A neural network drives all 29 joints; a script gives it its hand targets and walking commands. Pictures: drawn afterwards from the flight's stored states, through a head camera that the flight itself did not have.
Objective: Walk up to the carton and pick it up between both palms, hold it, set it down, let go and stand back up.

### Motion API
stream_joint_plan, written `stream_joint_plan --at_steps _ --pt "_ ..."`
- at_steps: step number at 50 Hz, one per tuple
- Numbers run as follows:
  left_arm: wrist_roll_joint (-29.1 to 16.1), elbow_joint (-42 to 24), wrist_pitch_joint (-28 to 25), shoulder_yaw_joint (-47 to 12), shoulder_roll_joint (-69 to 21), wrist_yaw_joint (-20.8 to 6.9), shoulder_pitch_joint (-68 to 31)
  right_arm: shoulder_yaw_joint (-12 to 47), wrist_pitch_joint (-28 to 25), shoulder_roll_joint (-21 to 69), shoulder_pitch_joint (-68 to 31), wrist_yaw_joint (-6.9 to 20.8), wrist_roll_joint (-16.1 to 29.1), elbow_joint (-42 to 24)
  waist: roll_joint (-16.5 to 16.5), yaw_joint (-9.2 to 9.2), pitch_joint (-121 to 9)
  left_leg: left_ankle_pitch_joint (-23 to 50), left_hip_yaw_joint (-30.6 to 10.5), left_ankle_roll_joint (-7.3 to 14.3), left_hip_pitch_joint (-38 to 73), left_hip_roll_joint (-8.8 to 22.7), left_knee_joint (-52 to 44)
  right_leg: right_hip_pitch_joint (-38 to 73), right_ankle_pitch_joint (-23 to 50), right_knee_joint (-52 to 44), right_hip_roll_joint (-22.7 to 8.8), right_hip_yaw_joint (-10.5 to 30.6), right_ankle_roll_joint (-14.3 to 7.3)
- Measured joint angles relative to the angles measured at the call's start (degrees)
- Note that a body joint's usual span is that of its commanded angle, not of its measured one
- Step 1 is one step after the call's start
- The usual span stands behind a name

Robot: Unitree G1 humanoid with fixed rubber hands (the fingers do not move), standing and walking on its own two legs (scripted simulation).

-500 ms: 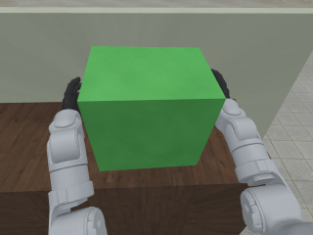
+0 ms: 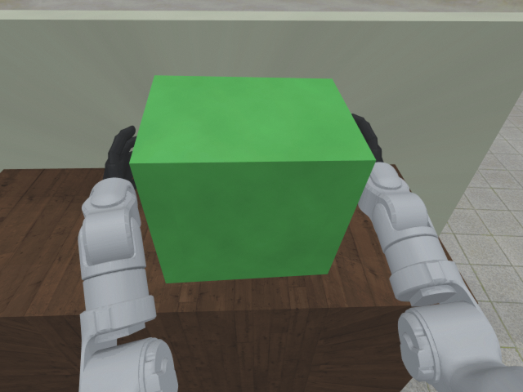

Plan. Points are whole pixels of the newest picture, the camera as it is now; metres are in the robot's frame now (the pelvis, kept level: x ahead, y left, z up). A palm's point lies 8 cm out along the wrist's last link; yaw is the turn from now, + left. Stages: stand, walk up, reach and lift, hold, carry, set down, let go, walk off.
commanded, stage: hold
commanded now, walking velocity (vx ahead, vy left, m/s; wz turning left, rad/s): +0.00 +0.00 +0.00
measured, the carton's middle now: (247, 182) +0.38 +0.01 +0.16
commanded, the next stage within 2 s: none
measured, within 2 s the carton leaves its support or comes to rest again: neither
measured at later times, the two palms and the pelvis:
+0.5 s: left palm (118, 190) +0.34 +0.19 +0.19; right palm (366, 166) +0.36 -0.17 +0.20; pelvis +0.00 +0.00 +0.00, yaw +0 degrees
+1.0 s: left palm (121, 183) +0.35 +0.19 +0.20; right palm (368, 161) +0.36 -0.17 +0.20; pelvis +0.01 +0.00 +0.00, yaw +0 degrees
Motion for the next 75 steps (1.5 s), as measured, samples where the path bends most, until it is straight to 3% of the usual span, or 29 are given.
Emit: stream_joint_plan --at_steps 20,33,40,56,75 --pt "0.1 -4.3 1.2 -0.1 -0.8 0.2 2.5 2.4 0.9 -1.1 0.7 -0.8 2.8 -2.3 -0.4 0.16 0.2 -0.9 0.3 -0.2 1.5 0.3 0.5 1.7 -0.3 -0.2 0.3 0.4 -0.1" --pt "-1.5 -1.4 -0.6 -0.6 0.5 0.6 0.6 -0.2 0.3 0.2 0.6 -0.5 0.3 -2.8 0.1 0.23 -0.7 0.3 -0.2 -0.1 -1.1 0.1 0.2 -1.1 0.1 0.4 0.2 -0.2 -0.2" --pt "-0.2 0.9 -0.3 0.1 0.2 0.3 -1.5 -0.6 0.3 -0.2 -1.0 0.0 -0.5 -0.2 0.2 0.28 -1.1 0.3 0.4 0.1 0.0 0.0 -0.6 -0.5 0.0 0.2 0.0 0.4 0.0" --pt "-0.4 -4.6 0.4 -0.6 -0.3 0.1 3.2 2.2 0.3 -0.7 1.4 -1.0 2.8 -3.1 -0.9 -0.13 -0.1 -1.0 0.2 -0.2 0.7 0.2 0.9 1.0 -0.4 0.0 0.1 0.2 -0.1" --pt "-0.4 -0.6 -0.2 0.2 -0.2 0.3 -0.1 0.2 0.3 -0.2 0.0 -0.2 0.2 -1.3 0.0 0.46 -0.8 0.1 0.3 -0.1 -0.1 0.3 -0.3 -0.5 0.0 0.2 0.2 0.4 -0.2"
